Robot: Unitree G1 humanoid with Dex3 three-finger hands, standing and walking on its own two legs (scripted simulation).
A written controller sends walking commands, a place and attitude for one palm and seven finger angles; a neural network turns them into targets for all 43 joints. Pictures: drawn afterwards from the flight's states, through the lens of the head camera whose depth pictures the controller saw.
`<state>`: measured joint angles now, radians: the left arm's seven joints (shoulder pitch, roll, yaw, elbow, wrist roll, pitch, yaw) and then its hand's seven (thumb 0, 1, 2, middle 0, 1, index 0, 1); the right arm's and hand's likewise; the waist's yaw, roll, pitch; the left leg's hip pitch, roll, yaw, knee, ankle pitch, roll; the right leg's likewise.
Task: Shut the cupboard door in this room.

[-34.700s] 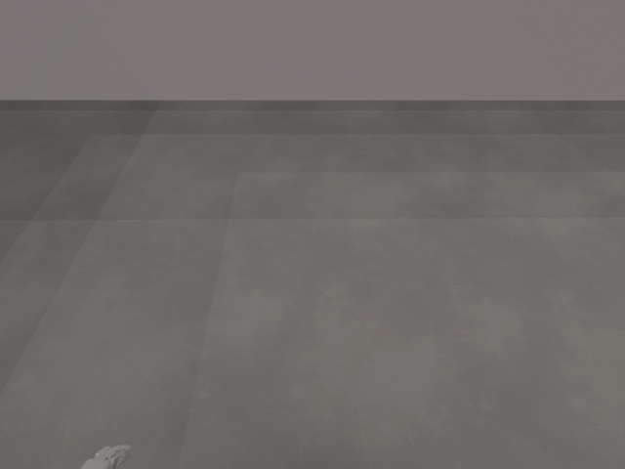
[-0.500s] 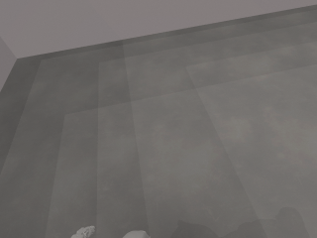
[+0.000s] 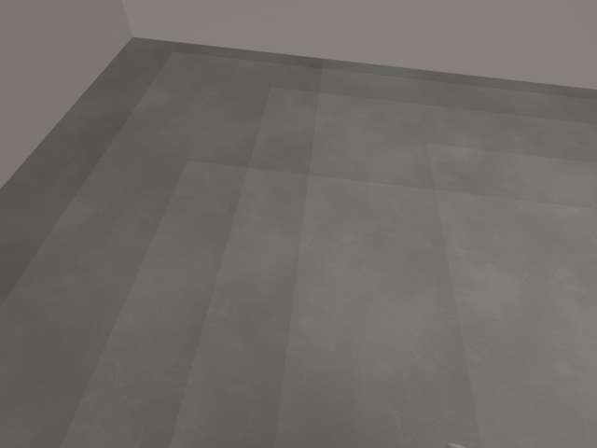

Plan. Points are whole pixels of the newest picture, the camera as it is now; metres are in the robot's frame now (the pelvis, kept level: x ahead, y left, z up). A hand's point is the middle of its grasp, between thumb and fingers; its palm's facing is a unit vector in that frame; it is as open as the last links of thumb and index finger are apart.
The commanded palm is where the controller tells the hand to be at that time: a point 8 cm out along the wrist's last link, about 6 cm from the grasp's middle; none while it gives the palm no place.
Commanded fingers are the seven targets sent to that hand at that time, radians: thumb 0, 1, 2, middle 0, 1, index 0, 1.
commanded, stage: turn or walk to find it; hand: left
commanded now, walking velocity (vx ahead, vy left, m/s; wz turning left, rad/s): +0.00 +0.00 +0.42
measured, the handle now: out of the picture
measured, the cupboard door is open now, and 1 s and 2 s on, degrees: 82 82 82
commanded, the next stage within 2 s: stand and wait in 1.52 s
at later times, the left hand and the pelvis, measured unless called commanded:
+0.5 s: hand out of the picture +0.04 +0.17 -0.14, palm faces +0.21 -0.94 -0.28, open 7.4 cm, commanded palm none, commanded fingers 0.00 0.90 0.90 -0.20 -0.30 -0.20 -0.30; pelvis +0.00 -0.04 +0.01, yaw +12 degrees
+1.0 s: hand out of the picture -0.06 +0.22 -0.16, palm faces +0.45 -0.86 -0.24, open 7.4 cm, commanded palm none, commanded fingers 0.00 0.90 0.90 -0.20 -0.30 -0.20 -0.30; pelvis -0.01 +0.01 +0.01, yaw +24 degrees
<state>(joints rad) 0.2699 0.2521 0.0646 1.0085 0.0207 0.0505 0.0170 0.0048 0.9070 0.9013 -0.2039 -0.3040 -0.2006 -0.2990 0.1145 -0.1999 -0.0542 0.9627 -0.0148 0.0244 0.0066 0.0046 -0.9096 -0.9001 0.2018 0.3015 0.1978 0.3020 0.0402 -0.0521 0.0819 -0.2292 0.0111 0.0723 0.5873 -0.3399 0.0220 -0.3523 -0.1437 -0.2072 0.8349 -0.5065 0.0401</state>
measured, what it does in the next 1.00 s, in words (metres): steps on the spot, turning left: right foot, then left foot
